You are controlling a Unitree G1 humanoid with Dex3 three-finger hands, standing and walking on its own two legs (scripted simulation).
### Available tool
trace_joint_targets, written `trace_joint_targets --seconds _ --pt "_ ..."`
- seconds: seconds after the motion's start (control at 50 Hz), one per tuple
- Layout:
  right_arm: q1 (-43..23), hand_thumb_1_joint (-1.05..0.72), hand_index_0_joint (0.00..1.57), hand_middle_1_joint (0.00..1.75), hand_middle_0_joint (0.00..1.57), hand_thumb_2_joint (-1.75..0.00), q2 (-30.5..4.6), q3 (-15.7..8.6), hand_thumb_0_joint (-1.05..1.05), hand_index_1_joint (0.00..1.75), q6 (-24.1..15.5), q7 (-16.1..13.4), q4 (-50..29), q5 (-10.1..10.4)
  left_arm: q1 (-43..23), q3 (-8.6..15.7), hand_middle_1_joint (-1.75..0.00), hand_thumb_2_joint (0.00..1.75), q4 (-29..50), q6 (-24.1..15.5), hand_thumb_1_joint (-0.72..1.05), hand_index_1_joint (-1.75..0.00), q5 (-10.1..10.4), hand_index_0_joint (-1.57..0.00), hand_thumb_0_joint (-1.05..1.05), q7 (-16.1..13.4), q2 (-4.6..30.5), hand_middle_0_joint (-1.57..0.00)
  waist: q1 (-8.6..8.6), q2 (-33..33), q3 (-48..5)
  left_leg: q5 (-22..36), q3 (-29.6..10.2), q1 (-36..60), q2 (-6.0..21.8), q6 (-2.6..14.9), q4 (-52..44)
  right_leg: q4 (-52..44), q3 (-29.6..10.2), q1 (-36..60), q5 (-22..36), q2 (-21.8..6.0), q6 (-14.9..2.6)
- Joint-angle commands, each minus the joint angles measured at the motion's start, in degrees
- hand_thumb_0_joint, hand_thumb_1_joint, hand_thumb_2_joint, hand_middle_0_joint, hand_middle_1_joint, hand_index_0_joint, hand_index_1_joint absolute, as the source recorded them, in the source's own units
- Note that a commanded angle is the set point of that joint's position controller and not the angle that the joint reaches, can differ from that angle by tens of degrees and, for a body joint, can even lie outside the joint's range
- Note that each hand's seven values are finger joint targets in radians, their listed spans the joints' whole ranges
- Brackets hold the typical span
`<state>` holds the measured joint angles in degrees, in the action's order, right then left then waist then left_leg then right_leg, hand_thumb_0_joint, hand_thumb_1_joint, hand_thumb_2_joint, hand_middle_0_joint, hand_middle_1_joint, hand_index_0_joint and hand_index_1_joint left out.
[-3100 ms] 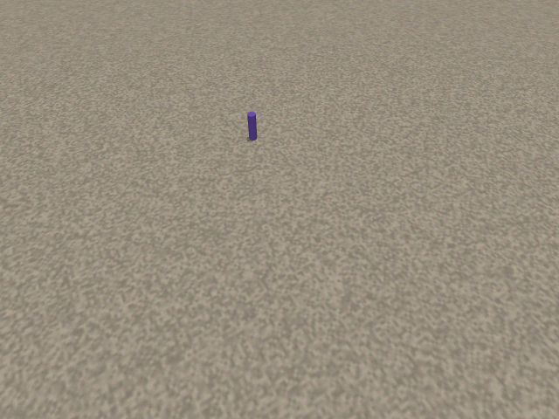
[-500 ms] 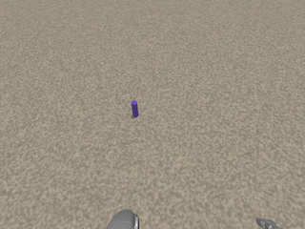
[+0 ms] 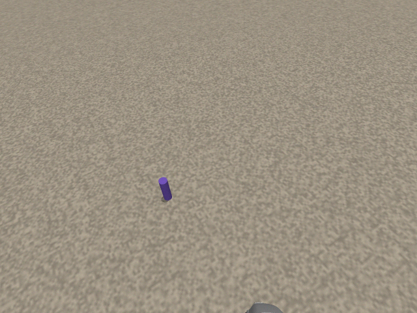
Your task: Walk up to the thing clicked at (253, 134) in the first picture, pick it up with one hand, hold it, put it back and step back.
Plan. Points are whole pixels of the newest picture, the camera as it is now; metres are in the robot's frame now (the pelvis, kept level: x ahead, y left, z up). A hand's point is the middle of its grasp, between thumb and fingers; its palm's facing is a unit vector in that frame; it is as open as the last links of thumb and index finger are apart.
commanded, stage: walk up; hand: left
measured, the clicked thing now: (165, 189) +0.81 +0.25 -0.68
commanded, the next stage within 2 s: none
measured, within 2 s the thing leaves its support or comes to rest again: neither
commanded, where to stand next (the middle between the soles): +0.43 +0.08 m, yaw -1 degrees
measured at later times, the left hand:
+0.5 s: hand (66, 296) +0.19 +0.33 -0.15, palm faces -0.02 -0.92 -0.38, open 7.4 cm
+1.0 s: hand (89, 212) +0.37 +0.32 -0.11, palm faces -0.02 -0.90 -0.43, open 7.4 cm
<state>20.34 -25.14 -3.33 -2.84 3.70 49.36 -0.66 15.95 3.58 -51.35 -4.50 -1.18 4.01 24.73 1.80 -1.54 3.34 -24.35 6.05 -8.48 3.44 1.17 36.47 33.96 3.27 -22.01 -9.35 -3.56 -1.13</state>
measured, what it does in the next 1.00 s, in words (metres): walks ahead: left foot, then right foot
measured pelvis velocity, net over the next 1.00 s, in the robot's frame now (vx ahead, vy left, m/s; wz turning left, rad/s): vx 0.31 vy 0.04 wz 0.00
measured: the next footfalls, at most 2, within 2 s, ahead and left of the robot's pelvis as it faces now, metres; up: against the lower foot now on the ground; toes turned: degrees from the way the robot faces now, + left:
left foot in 0.42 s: +0.28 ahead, +0.17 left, +0.00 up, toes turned +6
right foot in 0.82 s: +0.43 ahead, -0.06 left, +0.00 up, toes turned -4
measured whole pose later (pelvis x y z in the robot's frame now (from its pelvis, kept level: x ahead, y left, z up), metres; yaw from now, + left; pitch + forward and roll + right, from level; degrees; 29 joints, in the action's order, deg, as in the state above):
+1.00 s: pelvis +0.31 +0.04 +0.01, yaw +0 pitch -4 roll +0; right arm 17.6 -25.0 -2.6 -0.5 3.1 50.1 -0.8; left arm 17.3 2.0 -49.1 -5.2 -0.3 2.0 22.5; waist -0.4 -4.9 4.7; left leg -22.9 0.4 -24.7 3.1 1.5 57.6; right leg 31.6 4.2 -16.0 -12.2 -1.6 -1.5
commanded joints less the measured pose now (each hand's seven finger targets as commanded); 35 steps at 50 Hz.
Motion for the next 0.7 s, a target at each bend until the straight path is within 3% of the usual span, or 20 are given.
trace_joint_targets --seconds 0.0,0.02,0.06,0.1,0.12,0.2,0.28,0.34,0.38,0.4,0.42,0.44,0.46,0.5,0.52,0.56,0.6,0.68 --pt "-4.12 -0.90 0.20 0.30 0.20 -0.90 -11.08 -2.63 0.00 0.30 -0.80 -1.69 -6.34 -0.14 10.03 5.16 -0.30 0.90 2.25 -2.40 0.90 -0.30 1.08 -0.20 0.00 -2.71 20.42 -0.20 -7.06 11.94 -2.48 -7.19 -7.43 -30.24 -1.97 1.41 28.88 -21.38 -41.38 21.01 -23.17 -23.07 -13.19" --pt "-3.83 -0.90 0.20 0.30 0.20 -0.90 -12.15 -2.87 0.00 0.30 -0.50 -1.73 -5.03 0.41 6.70 4.82 -0.30 0.90 3.42 -2.26 0.90 -0.30 1.62 -0.20 0.00 -2.84 18.82 -0.20 -5.76 7.37 -0.29 -3.32 -10.59 -30.03 -0.14 1.33 29.35 -21.34 -34.95 18.52 -21.99 -20.76 -13.53" --pt "-1.64 -0.90 0.20 0.30 0.20 -0.90 -11.36 -2.73 0.00 0.30 -0.48 -1.35 -2.98 0.95 3.76 3.92 -0.30 0.90 4.16 -2.16 0.90 -0.30 1.55 -0.20 0.00 -3.17 15.79 -0.20 -3.79 8.39 -0.88 1.85 -10.43 -27.87 1.42 1.13 26.08 -19.87 -23.13 17.32 -12.83 -14.80 -10.82" --pt "0.23 -0.90 0.20 0.30 0.20 -0.90 -10.75 -3.03 0.00 0.30 -0.14 -0.78 -1.55 0.38 2.65 3.48 -0.30 0.90 4.42 -2.29 0.90 -0.30 1.39 -0.20 0.00 -3.03 14.92 -0.20 -2.53 10.63 -0.86 5.40 -9.26 -23.77 1.75 0.26 22.55 -20.20 -16.13 13.18 -8.03 -12.14 -10.18" --pt "0.10 -0.90 0.20 0.30 0.20 -0.90 -10.53 -3.16 0.00 0.30 0.13 -0.47 -1.24 0.08 3.25 3.37 -0.30 0.90 4.67 -2.45 0.90 -0.30 1.30 -0.20 0.00 -3.00 14.55 -0.20 -2.75 10.09 -0.65 6.78 -8.59 -23.38 1.50 -0.22 21.49 -20.33 -14.30 12.16 -6.22 -11.61 -10.19" --pt "-4.39 -0.90 0.20 0.30 0.20 -0.90 -9.72 -3.51 0.00 0.30 0.42 0.57 -2.48 -0.64 3.34 3.92 -0.30 0.90 5.85 -2.55 0.90 -0.30 0.97 -0.20 0.00 -2.86 15.21 -0.20 -3.82 9.35 1.44 9.22 -6.59 -23.39 2.71 -1.58 11.29 -22.15 -11.46 10.47 -14.31 -11.96 -11.63" --pt "-8.09 -0.90 0.20 0.30 0.20 -0.90 -8.79 -3.64 0.00 0.30 -0.39 1.08 -3.74 -0.82 3.45 4.10 -0.30 0.90 6.07 -2.41 0.90 -0.30 0.82 -0.20 0.00 -2.74 16.14 -0.20 -4.30 8.78 1.18 12.03 -5.40 -19.16 2.91 -1.28 1.76 -18.79 -9.45 10.71 -12.41 -11.95 -11.04" --pt "-6.33 -0.90 0.20 0.30 0.20 -0.90 -8.89 -3.90 0.00 0.30 -1.05 1.06 -3.09 -0.71 1.54 3.73 -0.30 0.90 6.53 -1.97 0.90 -0.30 0.96 -0.20 0.00 -2.70 16.66 -0.20 -1.98 8.43 -0.07 12.63 -2.65 -10.05 1.32 -0.32 -2.63 -14.31 -7.64 6.93 -8.92 -11.85 -9.81" --pt "0.60 -0.90 0.20 0.30 0.20 -0.90 -10.71 -4.80 0.00 0.30 -1.63 0.25 -0.82 -0.93 1.65 2.44 -0.30 0.90 6.63 -1.52 0.90 -0.30 0.58 -0.20 0.00 -2.75 13.91 -0.20 2.35 2.50 -3.36 10.44 -1.69 4.00 -1.41 0.73 -4.87 -1.28 -4.25 0.31 -1.53 -8.86 -7.23" --pt "6.21 -0.90 0.20 0.30 0.20 -0.90 -14.24 -5.98 0.00 0.30 -2.16 -0.52 0.49 -1.09 4.28 1.22 -0.30 0.90 6.75 -1.28 0.90 -0.30 0.71 -0.20 0.00 -2.69 10.46 -0.20 4.61 -9.47 -6.68 0.05 -10.64 11.38 3.12 3.22 -11.81 17.12 0.47 -4.53 -0.02 -3.85 -4.85" --pt "7.80 -0.90 0.20 0.30 0.20 -0.90 -19.22 -6.90 0.00 0.30 -2.61 -1.08 -1.00 -1.30 4.83 0.29 -0.30 0.90 7.49 -1.10 0.90 -0.30 1.68 -0.20 0.00 -2.61 6.60 -0.20 4.32 -19.86 -5.29 -4.75 -38.56 15.21 17.63 7.75 -21.44 29.20 0.01 -19.32 -19.09 5.89 -1.19" --pt "6.15 -0.90 0.20 0.30 0.20 -0.90 -20.30 -7.13 0.00 0.30 -2.25 -1.00 -1.59 0.60 2.99 1.72 -0.30 0.90 6.06 -0.58 0.90 -0.30 1.21 -0.20 0.00 -3.82 12.98 -0.20 4.03 -11.27 -3.91 -4.33 -43.29 9.47 22.10 13.90 -22.46 33.62 -5.87 -18.79 -22.58 2.68 -2.24" --pt "2.88 -0.90 0.20 0.30 0.20 -0.90 -17.79 -6.46 0.00 0.30 -2.08 -1.36 -2.39 0.85 2.90 1.29 -0.30 0.90 5.40 -0.49 0.90 -0.30 1.35 -0.20 0.00 -3.78 13.78 -0.20 2.08 -4.78 -1.54 2.70 -34.87 5.82 19.44 13.28 -20.38 34.87 -8.93 -17.86 -18.26 1.19 -2.13" --pt "-1.34 -0.90 0.20 0.30 0.20 -0.90 -13.63 -4.61 0.00 0.30 -2.42 -1.82 -3.85 0.70 6.25 1.56 -0.30 0.90 2.81 -0.38 0.90 -0.30 2.02 -0.20 0.00 -3.36 12.50 -0.20 -0.74 -5.71 -0.08 12.35 -22.17 2.77 14.20 10.64 -19.24 30.21 -8.85 -14.40 -12.86 -1.47 -1.87" --pt "-1.91 -0.90 0.20 0.30 0.20 -0.90 -13.38 -4.25 0.00 0.30 -2.54 -1.89 -3.75 0.87 7.35 1.76 -0.30 0.90 1.90 -0.20 0.90 -0.30 1.99 -0.20 0.00 -3.02 12.23 -0.20 -1.44 -8.18 -0.27 15.63 -18.30 0.83 13.52 10.73 -19.02 27.60 -7.20 -12.00 -11.68 -2.18 -1.34" --pt "-2.57 -0.90 0.20 0.30 0.20 -0.90 -13.22 -4.12 0.00 0.30 -2.51 -1.91 -4.40 0.41 6.31 1.75 -0.30 0.90 2.16 0.15 0.90 -0.30 1.42 -0.20 0.00 -2.25 11.34 -0.20 -1.08 -8.40 -0.08 16.44 -14.33 -1.48 12.07 11.44 -19.63 21.80 -5.14 -9.19 -10.41 -2.24 0.16" --pt "-1.81 -0.90 0.20 0.30 0.20 -0.90 -14.19 -4.41 0.00 0.30 -2.48 -1.86 -4.91 0.09 3.51 1.76 -0.30 0.90 3.16 0.35 0.90 -0.30 0.86 -0.20 0.00 -1.64 10.48 -0.20 -0.21 -8.77 1.18 13.82 -13.92 -2.65 13.31 13.18 -20.81 16.47 -3.49 -8.77 -9.93 -3.02 0.89" --pt "-2.85 -0.90 0.20 0.30 0.20 -0.90 -14.49 -4.30 0.00 0.30 -2.31 -1.37 -6.07 0.10 1.30 2.22 -0.30 0.90 3.74 -0.02 0.90 -0.30 0.64 -0.20 0.00 -1.03 9.84 -0.20 -0.62 -8.13 1.32 6.42 -11.61 -6.38 11.87 12.18 -20.89 7.21 -1.10 -2.89 -3.98 -1.94 0.41"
